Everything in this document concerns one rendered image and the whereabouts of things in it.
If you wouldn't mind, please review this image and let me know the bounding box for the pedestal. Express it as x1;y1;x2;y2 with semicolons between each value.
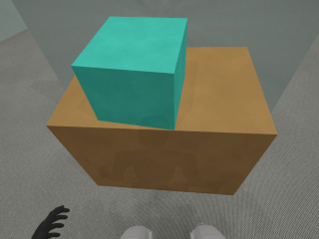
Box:
46;47;278;195

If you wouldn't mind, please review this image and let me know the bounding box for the left robot thigh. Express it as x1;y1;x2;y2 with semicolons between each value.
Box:
120;225;154;239

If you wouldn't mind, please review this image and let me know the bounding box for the right robot thigh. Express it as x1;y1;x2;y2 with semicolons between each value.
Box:
189;225;226;239

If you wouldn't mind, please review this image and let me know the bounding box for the robot thigh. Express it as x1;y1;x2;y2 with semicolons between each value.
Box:
189;225;226;239
120;225;154;239

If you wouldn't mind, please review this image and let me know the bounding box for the left robot hand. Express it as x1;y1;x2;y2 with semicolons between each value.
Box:
31;205;70;239

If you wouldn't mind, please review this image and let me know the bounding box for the carton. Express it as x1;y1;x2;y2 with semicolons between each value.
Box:
71;16;187;130

